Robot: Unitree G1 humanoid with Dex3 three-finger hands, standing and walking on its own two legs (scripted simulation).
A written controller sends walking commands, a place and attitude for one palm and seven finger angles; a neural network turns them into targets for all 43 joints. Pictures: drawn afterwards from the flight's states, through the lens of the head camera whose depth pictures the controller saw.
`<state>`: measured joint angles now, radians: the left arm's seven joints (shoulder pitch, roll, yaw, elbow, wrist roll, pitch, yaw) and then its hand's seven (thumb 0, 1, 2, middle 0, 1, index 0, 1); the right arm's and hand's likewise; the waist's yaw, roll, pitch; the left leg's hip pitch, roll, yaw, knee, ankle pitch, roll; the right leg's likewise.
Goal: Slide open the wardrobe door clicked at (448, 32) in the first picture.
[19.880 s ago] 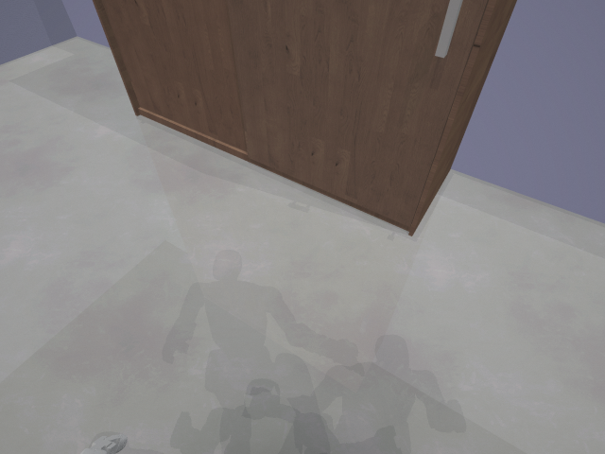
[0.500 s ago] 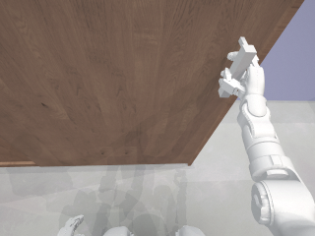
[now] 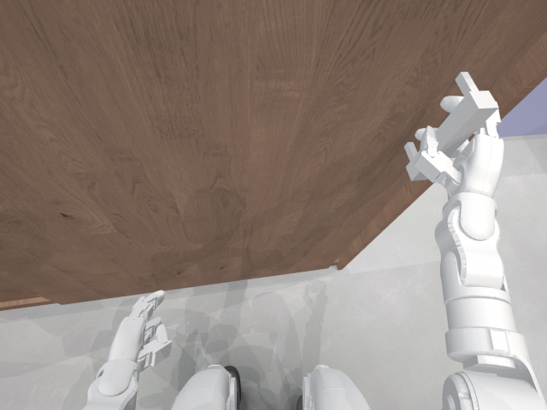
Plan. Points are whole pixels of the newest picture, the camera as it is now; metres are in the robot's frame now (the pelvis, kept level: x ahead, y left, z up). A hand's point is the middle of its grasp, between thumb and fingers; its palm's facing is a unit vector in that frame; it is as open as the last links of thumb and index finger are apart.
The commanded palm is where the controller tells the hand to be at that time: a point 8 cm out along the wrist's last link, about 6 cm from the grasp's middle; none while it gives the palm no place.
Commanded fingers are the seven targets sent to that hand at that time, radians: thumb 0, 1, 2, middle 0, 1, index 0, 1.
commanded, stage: step sideways, sliding the door along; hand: right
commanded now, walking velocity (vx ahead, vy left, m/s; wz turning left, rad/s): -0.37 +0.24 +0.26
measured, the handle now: (438, 130) +0.47 -0.21 +0.11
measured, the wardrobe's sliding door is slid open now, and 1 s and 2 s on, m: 0.05 0.35 0.50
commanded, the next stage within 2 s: stop walking and hold the door there in 1.76 s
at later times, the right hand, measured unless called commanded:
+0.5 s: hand (337, 160) +0.40 -0.06 +0.11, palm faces +0.37 +0.92 -0.15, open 7.1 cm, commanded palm +0.36 -0.03 +0.11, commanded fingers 0.00 -0.90 -0.90 0.45 1.40 0.45 1.40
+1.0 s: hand (197, 177) +0.36 +0.11 +0.11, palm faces +0.11 +0.99 -0.13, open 6.7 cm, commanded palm +0.33 +0.12 +0.11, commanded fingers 0.00 -0.90 -0.90 0.45 1.40 0.45 1.40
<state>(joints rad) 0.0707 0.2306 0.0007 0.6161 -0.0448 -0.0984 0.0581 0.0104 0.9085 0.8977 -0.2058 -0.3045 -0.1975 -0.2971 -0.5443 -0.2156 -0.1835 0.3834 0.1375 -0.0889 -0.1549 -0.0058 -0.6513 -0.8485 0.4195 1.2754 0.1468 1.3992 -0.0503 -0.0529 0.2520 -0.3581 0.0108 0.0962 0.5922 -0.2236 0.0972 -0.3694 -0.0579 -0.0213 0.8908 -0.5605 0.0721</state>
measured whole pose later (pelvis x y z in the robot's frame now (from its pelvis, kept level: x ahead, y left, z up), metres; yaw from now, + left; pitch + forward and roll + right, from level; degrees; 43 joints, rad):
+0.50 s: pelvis +0.04 +0.13 +0.00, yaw +4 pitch +0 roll -4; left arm 0.02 0.22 -0.01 0.59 -0.02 -0.12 0.02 0.01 0.91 0.90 -0.21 -0.30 -0.20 -0.30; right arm -0.20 -0.16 -0.21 0.06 0.12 -0.12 -0.20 -0.01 -0.64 -0.82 0.41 1.31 0.13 1.40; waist -0.08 -0.06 0.25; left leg -0.36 0.01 0.06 0.54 -0.18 0.10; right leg -0.38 -0.05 -0.01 1.03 -0.61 0.08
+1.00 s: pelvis +0.00 +0.23 -0.01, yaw +12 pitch -3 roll +1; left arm 0.15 0.12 -0.04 0.56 0.00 -0.13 -0.01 0.01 0.90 0.90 -0.21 -0.30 -0.20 -0.30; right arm -0.18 -0.17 -0.09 0.03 0.07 -0.07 -0.16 0.02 -0.72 -0.79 0.39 1.38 0.15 1.37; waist -0.10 -0.07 0.19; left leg -0.27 0.02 0.04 0.60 -0.26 -0.05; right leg -0.17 -0.29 -0.13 0.50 -0.23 0.16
